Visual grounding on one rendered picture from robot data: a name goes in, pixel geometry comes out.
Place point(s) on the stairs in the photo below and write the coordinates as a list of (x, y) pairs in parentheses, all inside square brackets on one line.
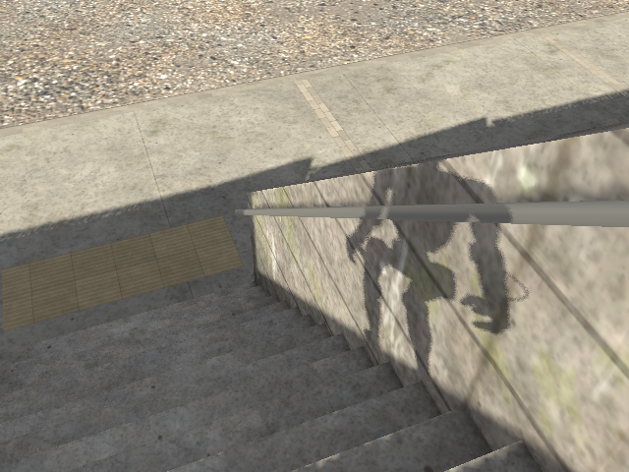
[(232, 381)]

